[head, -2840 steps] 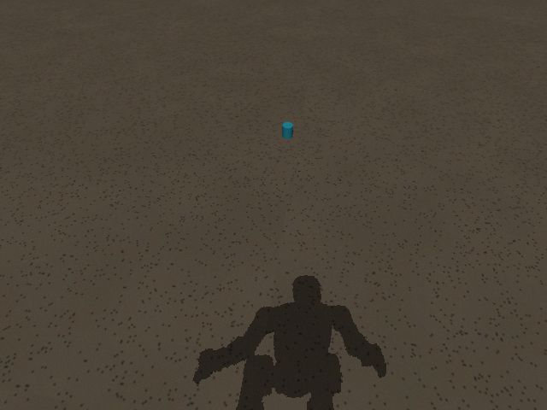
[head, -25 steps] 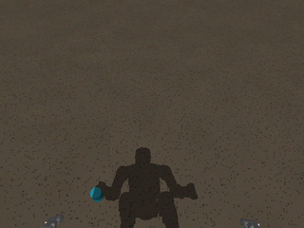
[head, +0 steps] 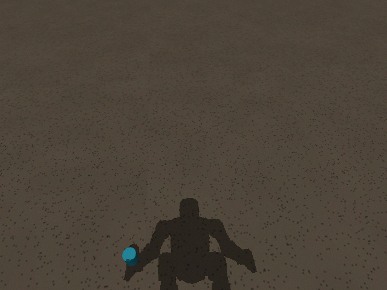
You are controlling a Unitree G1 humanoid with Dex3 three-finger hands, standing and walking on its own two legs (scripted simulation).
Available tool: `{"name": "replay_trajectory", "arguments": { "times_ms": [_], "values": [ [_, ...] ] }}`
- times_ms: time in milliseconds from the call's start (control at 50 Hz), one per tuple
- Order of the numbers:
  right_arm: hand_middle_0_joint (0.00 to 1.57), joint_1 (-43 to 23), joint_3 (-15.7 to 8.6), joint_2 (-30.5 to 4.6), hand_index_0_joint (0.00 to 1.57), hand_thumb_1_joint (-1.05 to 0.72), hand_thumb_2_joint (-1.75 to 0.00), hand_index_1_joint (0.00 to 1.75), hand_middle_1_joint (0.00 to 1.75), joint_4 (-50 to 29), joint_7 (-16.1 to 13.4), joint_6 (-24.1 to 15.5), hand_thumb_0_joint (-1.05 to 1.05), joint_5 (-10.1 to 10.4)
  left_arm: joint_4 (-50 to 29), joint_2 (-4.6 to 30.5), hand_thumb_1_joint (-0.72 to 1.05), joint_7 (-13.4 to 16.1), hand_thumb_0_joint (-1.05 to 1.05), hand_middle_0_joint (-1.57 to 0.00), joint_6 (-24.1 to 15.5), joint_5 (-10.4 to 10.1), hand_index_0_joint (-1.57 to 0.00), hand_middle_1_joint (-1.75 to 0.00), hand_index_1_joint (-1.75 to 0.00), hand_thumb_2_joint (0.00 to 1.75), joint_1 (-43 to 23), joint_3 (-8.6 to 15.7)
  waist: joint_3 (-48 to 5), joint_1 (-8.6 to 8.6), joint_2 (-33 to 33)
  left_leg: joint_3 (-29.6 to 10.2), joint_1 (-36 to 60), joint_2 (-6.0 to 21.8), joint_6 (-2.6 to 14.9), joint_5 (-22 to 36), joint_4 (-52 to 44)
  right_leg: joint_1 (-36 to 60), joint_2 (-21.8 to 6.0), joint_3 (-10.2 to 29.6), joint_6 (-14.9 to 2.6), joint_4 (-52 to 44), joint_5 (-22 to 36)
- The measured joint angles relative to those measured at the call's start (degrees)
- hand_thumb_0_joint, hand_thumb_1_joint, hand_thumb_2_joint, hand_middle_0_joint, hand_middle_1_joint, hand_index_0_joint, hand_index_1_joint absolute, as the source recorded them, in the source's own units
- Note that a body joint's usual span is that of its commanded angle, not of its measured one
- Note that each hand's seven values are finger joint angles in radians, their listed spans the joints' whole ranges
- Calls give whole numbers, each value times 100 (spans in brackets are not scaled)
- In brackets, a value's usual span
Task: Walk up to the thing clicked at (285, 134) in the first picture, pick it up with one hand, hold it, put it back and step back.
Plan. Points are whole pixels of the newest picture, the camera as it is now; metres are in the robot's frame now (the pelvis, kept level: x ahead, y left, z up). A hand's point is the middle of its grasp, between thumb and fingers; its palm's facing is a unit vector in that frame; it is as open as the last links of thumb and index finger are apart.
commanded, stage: stand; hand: left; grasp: from above
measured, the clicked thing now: (130, 256) +0.41 +0.31 -0.74
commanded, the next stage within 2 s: step back in 1.72 s
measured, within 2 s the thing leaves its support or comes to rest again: neither
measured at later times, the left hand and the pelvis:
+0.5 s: hand out of the picture +0.06 +0.23 -0.16, palm faces +0.01 -0.94 -0.33, open 7.4 cm; pelvis +0.00 -0.01 +0.00, yaw +0 degrees
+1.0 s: hand out of the picture +0.08 +0.24 -0.15, palm faces +0.01 -0.94 -0.34, open 7.4 cm; pelvis +0.01 -0.01 +0.01, yaw -1 degrees
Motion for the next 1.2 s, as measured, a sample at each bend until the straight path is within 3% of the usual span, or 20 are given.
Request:
{"name": "replay_trajectory", "arguments": {
  "times_ms": [1200],
  "values": [
    [20, -232, 130, -253, 20, -90, -90, 30, 30, 295, 66, -52, 0, 55, 280, 185, 90, -142, 0, -21, -54, -91, -20, -30, -30, 90, -428, -28, -13, -79, -40, 39, 221, 100, -72, 176, -531, 178, 97, 25, -65, -493, 178]
  ]
}}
